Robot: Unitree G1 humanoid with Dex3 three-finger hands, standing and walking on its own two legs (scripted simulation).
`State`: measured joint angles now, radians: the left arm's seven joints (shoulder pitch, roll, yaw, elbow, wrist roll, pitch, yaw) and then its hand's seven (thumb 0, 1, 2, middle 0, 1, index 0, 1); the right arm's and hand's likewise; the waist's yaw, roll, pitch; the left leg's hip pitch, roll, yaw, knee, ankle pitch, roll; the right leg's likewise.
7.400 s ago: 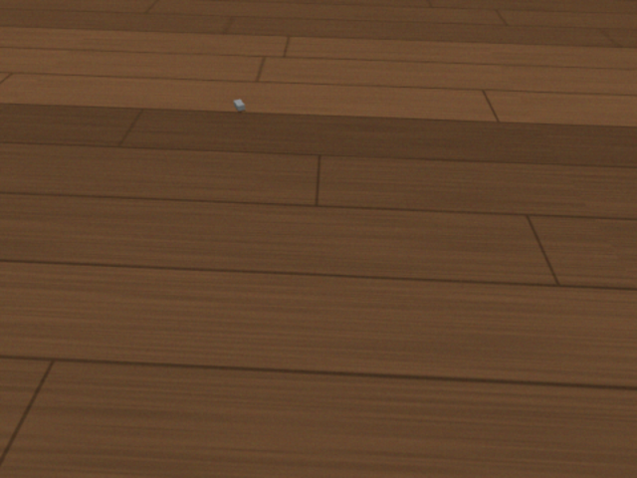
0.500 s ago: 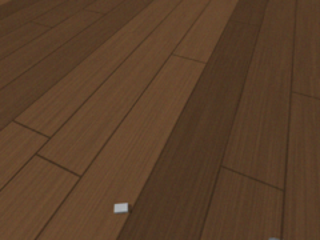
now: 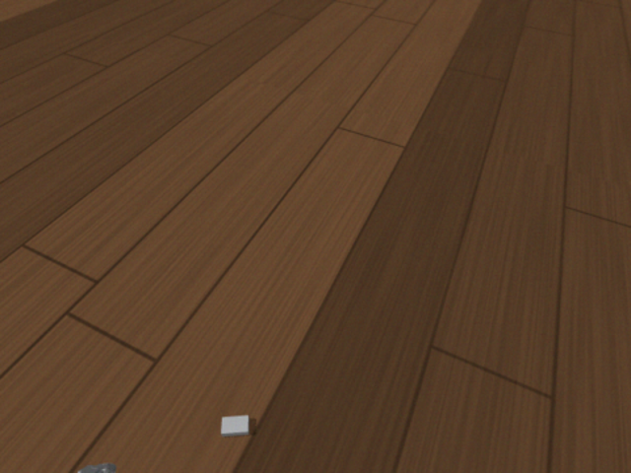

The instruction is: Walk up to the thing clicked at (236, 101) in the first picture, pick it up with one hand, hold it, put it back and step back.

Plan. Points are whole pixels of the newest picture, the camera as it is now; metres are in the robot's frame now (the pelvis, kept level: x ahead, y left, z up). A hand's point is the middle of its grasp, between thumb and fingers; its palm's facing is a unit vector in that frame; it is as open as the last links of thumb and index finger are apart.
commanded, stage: walk up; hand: left
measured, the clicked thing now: (235, 425) +0.39 +0.21 -0.76
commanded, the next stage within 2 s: none
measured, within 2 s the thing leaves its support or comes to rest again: neither
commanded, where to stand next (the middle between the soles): +0.03 -0.04 m, yaw +1 degrees
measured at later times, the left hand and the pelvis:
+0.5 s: hand out of the picture +0.07 +0.25 -0.16, palm faces +0.04 -0.95 -0.32, open 7.4 cm; pelvis +0.01 +0.00 +0.00, yaw +2 degrees
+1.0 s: hand out of the picture +0.09 +0.25 -0.16, palm faces +0.06 -0.94 -0.34, open 7.4 cm; pelvis +0.01 -0.01 +0.00, yaw +3 degrees
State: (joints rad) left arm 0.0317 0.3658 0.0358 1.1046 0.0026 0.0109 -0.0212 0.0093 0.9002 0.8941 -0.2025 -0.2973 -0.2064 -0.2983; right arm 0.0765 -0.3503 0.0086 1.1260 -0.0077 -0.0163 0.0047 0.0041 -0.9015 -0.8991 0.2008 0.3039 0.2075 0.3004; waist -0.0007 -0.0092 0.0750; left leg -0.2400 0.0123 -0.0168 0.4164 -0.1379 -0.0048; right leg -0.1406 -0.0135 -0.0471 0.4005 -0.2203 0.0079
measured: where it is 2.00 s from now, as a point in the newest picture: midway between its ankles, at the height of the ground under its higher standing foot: outside the picture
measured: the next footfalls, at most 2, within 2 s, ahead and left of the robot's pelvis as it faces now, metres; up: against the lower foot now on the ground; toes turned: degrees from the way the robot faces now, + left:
right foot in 1.24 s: -0.03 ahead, -0.16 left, +0.00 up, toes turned +4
left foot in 1.68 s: +0.07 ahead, +0.11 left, +0.00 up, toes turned +8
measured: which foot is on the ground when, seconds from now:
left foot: down 0.00-1.00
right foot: down 0.00-1.00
